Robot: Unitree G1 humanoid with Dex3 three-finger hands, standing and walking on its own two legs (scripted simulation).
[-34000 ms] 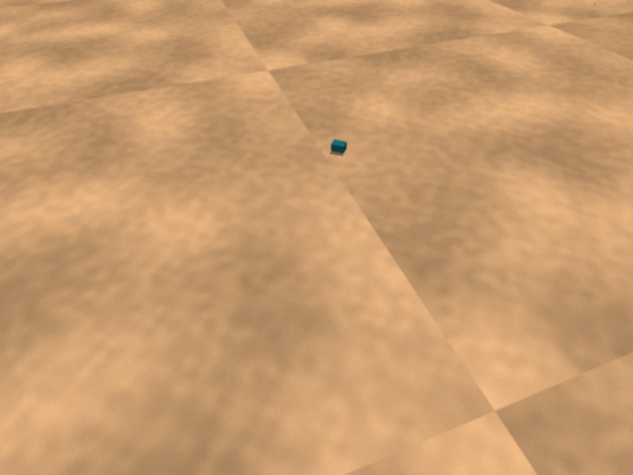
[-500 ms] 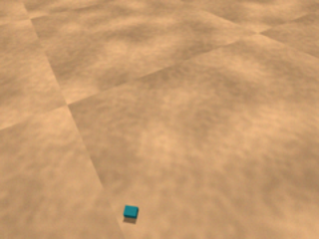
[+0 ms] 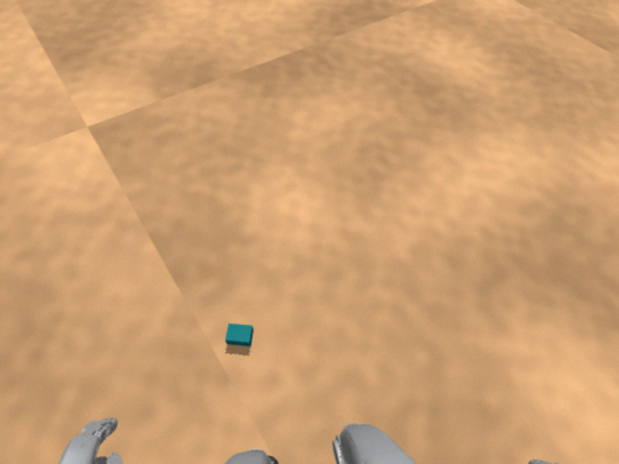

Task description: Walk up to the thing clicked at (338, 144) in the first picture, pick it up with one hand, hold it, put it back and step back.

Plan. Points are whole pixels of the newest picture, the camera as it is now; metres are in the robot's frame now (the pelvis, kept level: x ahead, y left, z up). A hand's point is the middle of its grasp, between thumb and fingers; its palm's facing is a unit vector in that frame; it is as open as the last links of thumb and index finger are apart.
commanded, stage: step back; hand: left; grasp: from above
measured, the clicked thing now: (239, 334) +0.50 +0.20 -0.74
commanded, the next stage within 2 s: none
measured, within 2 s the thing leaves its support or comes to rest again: neither
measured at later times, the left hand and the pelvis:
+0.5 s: hand out of the picture +0.01 +0.24 -0.14, palm faces -0.01 -0.92 -0.40, open 7.4 cm; pelvis -0.12 -0.02 +0.00, yaw +0 degrees
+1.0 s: hand out of the picture -0.21 +0.23 -0.16, palm faces -0.07 -0.91 -0.41, open 7.4 cm; pelvis -0.29 -0.04 -0.02, yaw -5 degrees
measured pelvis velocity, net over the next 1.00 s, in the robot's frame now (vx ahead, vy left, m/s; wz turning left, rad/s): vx -0.29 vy -0.04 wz -0.08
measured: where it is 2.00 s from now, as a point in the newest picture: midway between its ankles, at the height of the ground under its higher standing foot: outside the picture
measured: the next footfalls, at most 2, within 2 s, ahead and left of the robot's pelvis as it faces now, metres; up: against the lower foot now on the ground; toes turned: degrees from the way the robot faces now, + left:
right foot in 0.22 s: -0.04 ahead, -0.14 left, +0.00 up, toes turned +0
left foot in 0.56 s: -0.10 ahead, +0.09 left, +0.00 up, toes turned -1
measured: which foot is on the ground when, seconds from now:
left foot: down 0.00-0.24, up 0.26-0.54, down 0.56-1.00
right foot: up 0.00-0.20, down 0.22-0.58, up 0.60-0.96, down 0.98-1.00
